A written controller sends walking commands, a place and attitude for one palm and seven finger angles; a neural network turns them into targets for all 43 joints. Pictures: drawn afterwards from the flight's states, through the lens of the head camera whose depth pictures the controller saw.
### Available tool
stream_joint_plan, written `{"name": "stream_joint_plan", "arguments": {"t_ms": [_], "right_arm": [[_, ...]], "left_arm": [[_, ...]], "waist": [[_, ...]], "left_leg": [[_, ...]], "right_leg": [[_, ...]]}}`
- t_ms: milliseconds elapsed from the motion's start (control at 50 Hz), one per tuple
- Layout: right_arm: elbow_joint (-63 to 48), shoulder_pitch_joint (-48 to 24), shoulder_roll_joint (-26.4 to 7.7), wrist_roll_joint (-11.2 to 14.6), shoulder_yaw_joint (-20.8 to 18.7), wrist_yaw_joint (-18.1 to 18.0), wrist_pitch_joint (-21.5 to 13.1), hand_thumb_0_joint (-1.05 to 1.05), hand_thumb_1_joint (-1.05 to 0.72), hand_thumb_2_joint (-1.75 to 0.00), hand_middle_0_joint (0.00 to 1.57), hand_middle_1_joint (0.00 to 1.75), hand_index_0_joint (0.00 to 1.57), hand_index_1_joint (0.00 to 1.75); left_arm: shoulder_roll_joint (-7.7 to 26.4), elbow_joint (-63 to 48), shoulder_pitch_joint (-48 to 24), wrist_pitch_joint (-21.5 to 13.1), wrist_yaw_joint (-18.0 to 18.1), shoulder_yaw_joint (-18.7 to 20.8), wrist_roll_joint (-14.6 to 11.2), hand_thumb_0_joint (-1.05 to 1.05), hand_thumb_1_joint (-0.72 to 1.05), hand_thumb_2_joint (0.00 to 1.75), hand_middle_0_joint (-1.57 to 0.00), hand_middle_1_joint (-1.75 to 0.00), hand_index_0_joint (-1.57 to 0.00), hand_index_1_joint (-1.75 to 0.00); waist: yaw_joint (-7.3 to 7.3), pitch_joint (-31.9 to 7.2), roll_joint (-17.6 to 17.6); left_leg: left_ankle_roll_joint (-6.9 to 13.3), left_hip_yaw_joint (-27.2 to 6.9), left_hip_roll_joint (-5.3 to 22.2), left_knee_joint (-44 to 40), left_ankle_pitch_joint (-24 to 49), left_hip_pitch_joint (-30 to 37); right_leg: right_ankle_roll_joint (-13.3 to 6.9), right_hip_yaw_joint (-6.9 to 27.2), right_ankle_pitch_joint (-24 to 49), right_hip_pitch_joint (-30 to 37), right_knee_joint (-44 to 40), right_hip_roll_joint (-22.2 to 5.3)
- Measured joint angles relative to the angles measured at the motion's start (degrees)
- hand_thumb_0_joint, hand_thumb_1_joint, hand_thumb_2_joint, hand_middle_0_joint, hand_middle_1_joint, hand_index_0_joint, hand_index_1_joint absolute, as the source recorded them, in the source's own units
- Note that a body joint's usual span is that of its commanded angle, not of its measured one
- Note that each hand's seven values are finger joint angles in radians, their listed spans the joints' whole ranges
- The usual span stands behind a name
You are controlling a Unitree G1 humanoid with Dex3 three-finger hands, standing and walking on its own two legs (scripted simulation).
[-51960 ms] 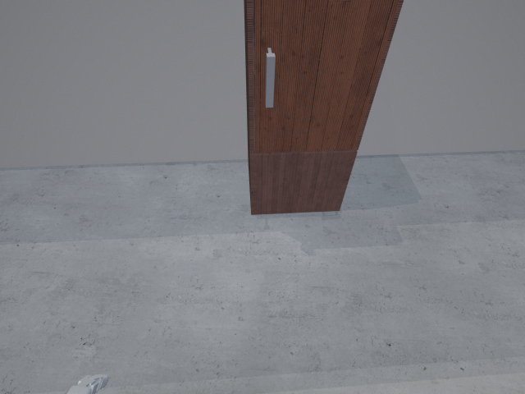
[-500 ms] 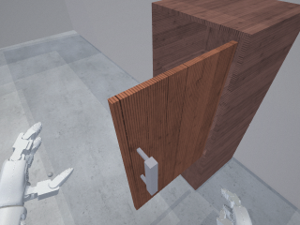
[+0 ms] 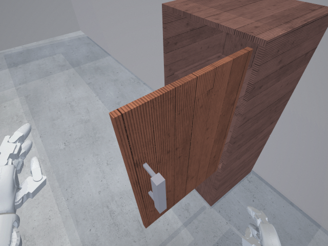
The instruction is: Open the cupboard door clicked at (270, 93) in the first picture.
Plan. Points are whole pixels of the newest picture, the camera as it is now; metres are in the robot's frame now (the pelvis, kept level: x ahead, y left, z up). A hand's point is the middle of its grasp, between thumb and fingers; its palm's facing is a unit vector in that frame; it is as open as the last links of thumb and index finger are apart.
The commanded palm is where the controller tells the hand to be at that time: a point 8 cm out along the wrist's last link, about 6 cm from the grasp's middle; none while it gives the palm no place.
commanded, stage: draw the hand back to the body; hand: left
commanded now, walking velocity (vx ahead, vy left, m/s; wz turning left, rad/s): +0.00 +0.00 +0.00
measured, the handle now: (154, 188) +0.27 +0.07 -0.02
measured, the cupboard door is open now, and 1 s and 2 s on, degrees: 91 91 91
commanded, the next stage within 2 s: step back with the hand held close in 0.10 s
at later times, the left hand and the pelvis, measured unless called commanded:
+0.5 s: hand (42, 184) +0.18 +0.26 +0.14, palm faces +0.32 -0.80 -0.51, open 7.4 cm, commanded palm +0.11 +0.30 +0.17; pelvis -0.03 +0.01 +0.00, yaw -1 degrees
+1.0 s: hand out of the picture +0.05 +0.28 +0.16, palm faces +0.48 -0.73 -0.49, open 7.4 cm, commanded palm +0.00 +0.32 +0.17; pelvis -0.12 +0.01 -0.02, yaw +4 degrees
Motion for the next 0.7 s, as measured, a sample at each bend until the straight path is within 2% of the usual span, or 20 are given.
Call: {"name": "stream_joint_plan", "arguments": {"t_ms": [240,360,480,620,700], "right_arm": [[1.1,-0.4,0.3,0.0,-0.2,-0.1,-0.7,0.01,-0.9,-0.9,0.2,0.3,0.2,0.3],[-1.1,-2.1,0.2,0.0,0.2,0.2,2.1,0.01,-0.9,-0.9,0.2,0.3,0.2,0.3],[-3.5,-2.8,-0.5,0.2,-1.2,-0.1,4.6,0.01,-0.9,-0.9,0.2,0.3,0.2,0.3],[-4.3,-2.1,-0.1,0.7,-2.1,-0.8,5.7,0.01,-0.9,-0.9,0.2,0.3,0.2,0.3],[-4.5,-1.6,0.3,0.7,-1.7,-0.7,4.9,0.01,-0.9,-0.9,0.2,0.3,0.2,0.3]], "left_arm": [[0.5,0.2,-1.2,-1.2,0.1,1.2,0.0,0.02,0.89,0.9,-0.21,-0.3,-0.21,-0.3],[2.3,0.2,-1.7,-4.1,-0.1,4.3,0.7,0.02,0.89,0.9,-0.21,-0.3,-0.21,-0.3],[3.4,-4.4,3.9,-4.3,-0.5,3.0,0.8,0.02,0.89,0.9,-0.21,-0.3,-0.21,-0.3],[6.9,-7.7,6.1,-5.4,0.4,5.4,0.6,0.02,0.89,0.9,-0.21,-0.3,-0.21,-0.3],[6.9,-7.7,5.2,-6.4,1.2,6.8,1.0,0.02,0.89,0.9,-0.21,-0.3,-0.21,-0.3]], "waist": [[-0.02,0.5,0.6],[-2.19,1.1,0.2],[-3.62,2.0,-0.6],[-3.67,2.4,-2.4],[-3.6,2.3,-2.9]], "left_leg": [[-0.4,-0.1,0.5,-0.9,0.7,1.1],[-0.4,-0.7,1.0,0.7,1.2,-3.4],[0.3,0.6,0.4,1.0,2.4,-6.7],[1.1,1.1,-0.1,2.9,3.3,-9.5],[1.5,1.1,-0.3,4.1,4.1,-11.3]], "right_leg": [[-0.4,-0.1,0.8,1.2,-1.1,0.6],[-0.4,-0.6,2.3,-2.3,-1.5,1.0],[0.3,0.6,3.2,-6.5,0.1,0.3],[0.9,1.2,3.9,-9.8,2.7,-0.3],[1.2,1.1,4.6,-11.6,4.2,-0.6]]}}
